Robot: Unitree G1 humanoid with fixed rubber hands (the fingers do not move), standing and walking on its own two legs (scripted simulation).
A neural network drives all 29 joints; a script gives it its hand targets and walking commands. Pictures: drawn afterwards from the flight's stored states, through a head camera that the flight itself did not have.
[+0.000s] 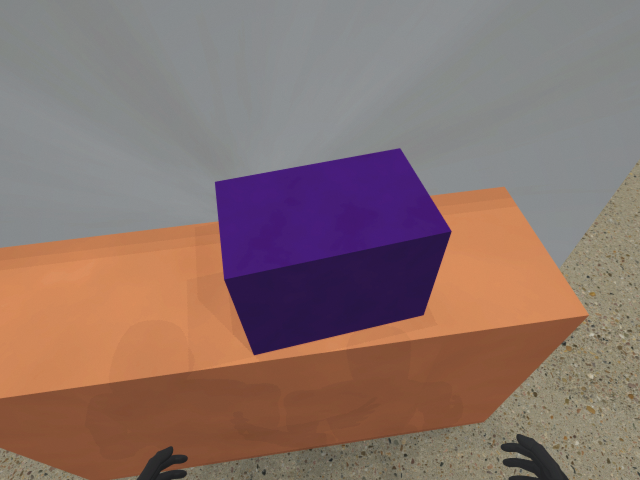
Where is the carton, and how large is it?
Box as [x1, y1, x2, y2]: [215, 148, 451, 354]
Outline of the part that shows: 399,148 215,182 224,280 254,354 423,314 451,231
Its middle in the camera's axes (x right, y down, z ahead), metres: +0.01 +0.02 +0.64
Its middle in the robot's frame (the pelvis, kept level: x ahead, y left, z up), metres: +0.45 +0.01 -0.02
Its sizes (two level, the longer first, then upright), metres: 0.298 0.186 0.220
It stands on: a pedestal, 0.63 m high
